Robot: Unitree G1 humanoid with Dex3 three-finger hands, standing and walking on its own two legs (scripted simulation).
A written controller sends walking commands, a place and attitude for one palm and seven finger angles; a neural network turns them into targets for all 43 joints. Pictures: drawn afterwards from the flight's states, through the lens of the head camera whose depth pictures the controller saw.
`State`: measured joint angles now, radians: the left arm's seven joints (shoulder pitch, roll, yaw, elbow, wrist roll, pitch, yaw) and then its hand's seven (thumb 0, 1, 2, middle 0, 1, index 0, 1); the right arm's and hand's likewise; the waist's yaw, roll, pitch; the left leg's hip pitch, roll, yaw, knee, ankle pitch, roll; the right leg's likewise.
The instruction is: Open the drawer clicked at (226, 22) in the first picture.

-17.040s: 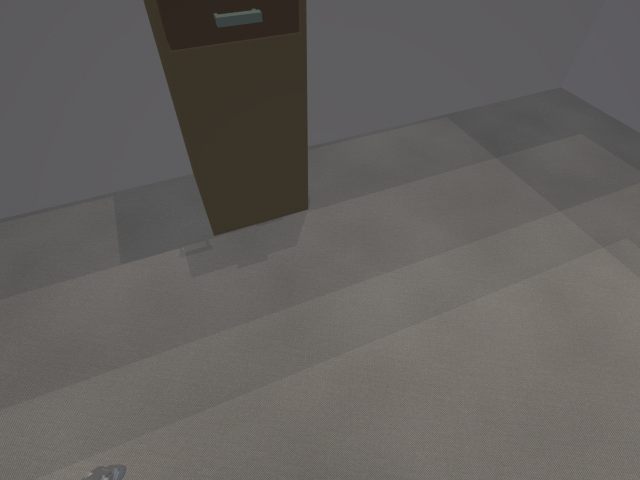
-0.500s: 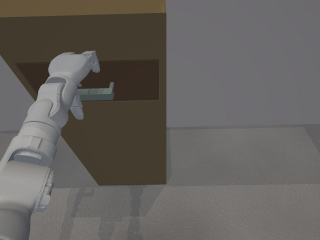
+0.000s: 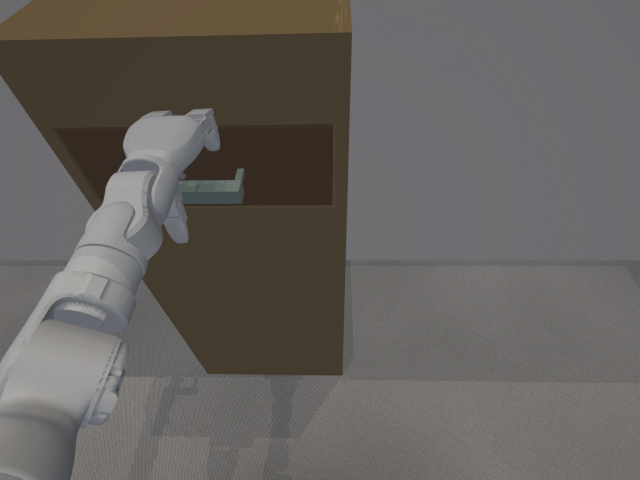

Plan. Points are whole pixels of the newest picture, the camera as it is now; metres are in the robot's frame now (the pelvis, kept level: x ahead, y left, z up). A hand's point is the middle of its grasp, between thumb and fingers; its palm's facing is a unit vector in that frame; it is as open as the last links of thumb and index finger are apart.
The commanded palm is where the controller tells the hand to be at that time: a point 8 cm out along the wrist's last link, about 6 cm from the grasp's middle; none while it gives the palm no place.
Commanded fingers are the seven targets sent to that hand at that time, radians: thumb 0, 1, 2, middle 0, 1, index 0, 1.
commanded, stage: move the hooked fingers above the handle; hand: left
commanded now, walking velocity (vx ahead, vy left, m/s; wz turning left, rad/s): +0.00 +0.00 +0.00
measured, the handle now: (202, 183) +0.51 +0.19 +0.09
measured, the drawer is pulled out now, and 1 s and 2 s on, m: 0.00 0.00 0.00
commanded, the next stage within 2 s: lower the fingers behind the handle in 1.02 s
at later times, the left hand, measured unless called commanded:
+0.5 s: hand (194, 173) +0.46 +0.17 +0.15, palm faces +0.03 -0.05 -1.00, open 13.7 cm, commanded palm +0.44 +0.19 +0.21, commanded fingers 0.00 -0.50 0.30 -0.30 -1.20 -0.30 -1.20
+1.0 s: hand (191, 171) +0.46 +0.17 +0.15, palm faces +0.02 -0.05 -1.00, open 13.7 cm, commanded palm +0.44 +0.19 +0.21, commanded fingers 0.00 -0.50 0.30 -0.30 -1.20 -0.30 -1.20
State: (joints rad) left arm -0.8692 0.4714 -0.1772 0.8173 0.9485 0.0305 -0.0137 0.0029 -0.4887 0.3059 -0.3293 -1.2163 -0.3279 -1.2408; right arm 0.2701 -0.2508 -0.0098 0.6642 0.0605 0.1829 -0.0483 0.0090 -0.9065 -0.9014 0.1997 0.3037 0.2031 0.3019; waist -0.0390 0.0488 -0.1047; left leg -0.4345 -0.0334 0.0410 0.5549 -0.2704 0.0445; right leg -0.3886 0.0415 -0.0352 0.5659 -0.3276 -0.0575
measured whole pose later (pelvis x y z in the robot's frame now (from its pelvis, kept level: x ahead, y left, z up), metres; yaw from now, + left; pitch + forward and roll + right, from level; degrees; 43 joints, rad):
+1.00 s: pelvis +0.01 -0.01 +0.00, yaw -1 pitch +7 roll +1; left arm -0.77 0.47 -0.13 0.69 0.94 0.04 -0.02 0.00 -0.49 0.31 -0.35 -1.22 -0.33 -1.21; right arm 0.22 -0.27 -0.01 0.67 0.06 0.21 -0.05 0.01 -0.91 -0.90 0.20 0.30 0.20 0.30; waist -0.03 0.06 -0.09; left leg -0.37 -0.03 0.06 0.51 -0.26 0.03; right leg -0.34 0.05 -0.02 0.54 -0.32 -0.07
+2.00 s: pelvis +0.00 +0.01 +0.00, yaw -1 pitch +10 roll +0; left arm -0.77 0.42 -0.14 0.81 0.99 0.02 0.12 0.00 -0.49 0.31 -0.34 -1.23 -0.33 -1.23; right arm 0.28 -0.25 -0.03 0.68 0.05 0.20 -0.04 0.01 -0.91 -0.90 0.20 0.30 0.20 0.30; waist -0.05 0.04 -0.12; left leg -0.48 -0.03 0.06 0.59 -0.29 0.05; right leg -0.44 0.04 -0.02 0.60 -0.34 -0.05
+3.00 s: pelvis +0.01 +0.00 -0.01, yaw -1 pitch +12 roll +0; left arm -0.72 0.43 -0.11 0.85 1.01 -0.01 0.17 0.00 -0.35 0.36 -0.33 -1.22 -0.33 -1.22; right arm 0.30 -0.26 -0.05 0.66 0.04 0.18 -0.05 0.01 -0.91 -0.90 0.20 0.30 0.20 0.30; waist -0.06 0.04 -0.13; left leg -0.53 -0.02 0.05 0.63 -0.31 0.04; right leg -0.49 0.06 -0.02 0.63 -0.36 -0.06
